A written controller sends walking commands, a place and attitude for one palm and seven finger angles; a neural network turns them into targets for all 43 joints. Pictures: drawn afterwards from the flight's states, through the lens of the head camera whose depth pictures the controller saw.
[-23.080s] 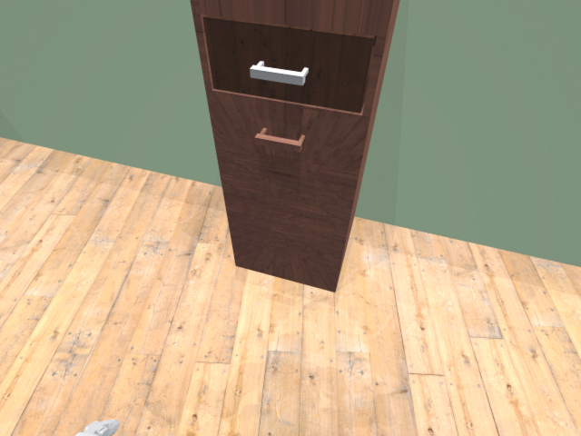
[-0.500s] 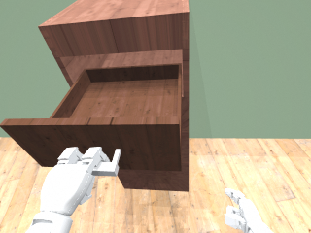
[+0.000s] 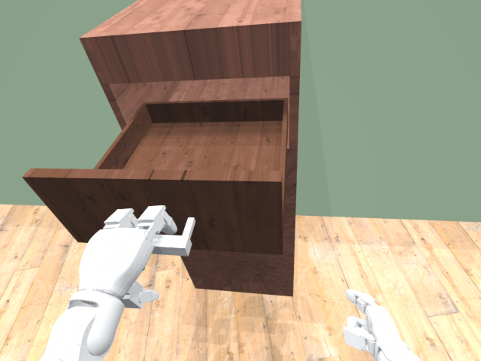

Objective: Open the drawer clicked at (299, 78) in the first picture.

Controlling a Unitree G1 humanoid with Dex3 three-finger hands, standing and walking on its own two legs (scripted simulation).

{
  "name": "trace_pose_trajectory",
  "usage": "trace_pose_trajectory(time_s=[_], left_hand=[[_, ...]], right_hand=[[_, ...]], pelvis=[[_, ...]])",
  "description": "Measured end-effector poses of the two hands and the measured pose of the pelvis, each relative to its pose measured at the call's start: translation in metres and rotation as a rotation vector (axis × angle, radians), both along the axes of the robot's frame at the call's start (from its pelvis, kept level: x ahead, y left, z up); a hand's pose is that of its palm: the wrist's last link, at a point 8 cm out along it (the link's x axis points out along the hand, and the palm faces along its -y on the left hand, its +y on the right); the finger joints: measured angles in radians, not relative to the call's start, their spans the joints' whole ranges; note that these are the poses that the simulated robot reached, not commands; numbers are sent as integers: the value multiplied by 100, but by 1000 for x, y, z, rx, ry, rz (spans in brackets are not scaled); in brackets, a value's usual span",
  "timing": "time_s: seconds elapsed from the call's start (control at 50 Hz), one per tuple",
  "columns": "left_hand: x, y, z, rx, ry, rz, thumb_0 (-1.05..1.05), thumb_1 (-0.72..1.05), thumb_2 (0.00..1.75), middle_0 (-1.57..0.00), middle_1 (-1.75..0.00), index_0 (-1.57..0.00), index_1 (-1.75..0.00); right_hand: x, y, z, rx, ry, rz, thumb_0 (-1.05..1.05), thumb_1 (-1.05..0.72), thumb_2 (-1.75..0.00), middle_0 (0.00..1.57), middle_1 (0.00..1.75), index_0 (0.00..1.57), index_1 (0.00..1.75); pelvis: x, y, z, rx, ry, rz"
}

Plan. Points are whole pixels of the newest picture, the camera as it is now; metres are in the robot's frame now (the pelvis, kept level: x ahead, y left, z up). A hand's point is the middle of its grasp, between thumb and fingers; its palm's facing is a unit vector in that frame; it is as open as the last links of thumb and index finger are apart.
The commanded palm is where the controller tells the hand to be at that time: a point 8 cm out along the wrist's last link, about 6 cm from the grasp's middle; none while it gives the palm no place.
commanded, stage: open the thumb to release the handle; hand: left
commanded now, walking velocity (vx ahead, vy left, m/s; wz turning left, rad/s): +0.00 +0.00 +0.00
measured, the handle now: (153, 232) +0.26 +0.17 +0.13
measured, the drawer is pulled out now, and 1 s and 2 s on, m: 0.30 0.30 0.30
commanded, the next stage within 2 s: lift the hand off the handle in 0.06 s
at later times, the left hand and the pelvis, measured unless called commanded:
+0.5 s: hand (153, 263) +0.23 +0.16 +0.11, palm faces +0.15 -0.19 -0.97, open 13.5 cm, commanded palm +0.20 +0.17 +0.17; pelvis +0.00 +0.01 +0.00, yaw +1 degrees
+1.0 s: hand (138, 240) +0.23 +0.17 +0.16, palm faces +0.18 -0.19 -0.97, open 13.6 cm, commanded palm +0.19 +0.18 +0.24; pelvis -0.02 +0.02 +0.00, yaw +0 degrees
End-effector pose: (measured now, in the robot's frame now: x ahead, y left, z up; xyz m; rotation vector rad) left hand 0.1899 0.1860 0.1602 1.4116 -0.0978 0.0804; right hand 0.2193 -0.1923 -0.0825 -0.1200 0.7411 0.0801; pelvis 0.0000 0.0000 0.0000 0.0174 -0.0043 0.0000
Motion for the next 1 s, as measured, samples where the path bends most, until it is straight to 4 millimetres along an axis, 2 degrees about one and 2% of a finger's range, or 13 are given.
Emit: trace_pose_trajectory(time_s=[0.12,0.26,0.42,0.68,0.74,0.9,1.0], left_hand=[[-1,0,-1,-7,8,0,0,-35,37,-36,-126,-33,-122],[0,-10,-3,-62,-5,6,0,-46,31,-32,-123,-32,-121],[4,-13,-4,-41,-34,-1,0,-49,30,-36,-126,-35,-124],[11,-11,5,-4,5,-26,0,-50,30,-46,-129,-39,-128],[10,-10,11,-6,10,-42,0,-50,30,-46,-127,-38,-126],[6,-9,45,-13,-88,-73,0,-50,30,-46,-126,-35,-123],[8,-8,51,-20,-78,-75,0,-50,30,-47,-127,-37,-123]], right_hand=[[-12,-6,-3,-8,14,-16,1,-90,-90,20,30,20,30],[-17,-8,-8,-13,27,-11,1,-90,-90,20,30,19,30],[-7,11,-7,0,32,29,1,-90,-90,20,30,19,30],[14,45,9,50,-41,80,1,-90,-90,20,30,20,30],[15,47,13,59,-57,77,1,-90,-90,20,30,20,30],[8,40,15,56,-65,75,1,-90,-90,20,30,20,30],[0,34,12,50,-44,67,1,-90,-90,20,30,20,30]], pelvis=[[-3,1,1,-1,-5,-2],[-5,6,1,-5,-3,6],[-4,11,0,-4,-5,11],[-9,17,0,-5,-34,14],[-10,18,1,-5,-41,11],[-14,19,3,-7,-53,8],[-18,19,4,-7,-57,8]])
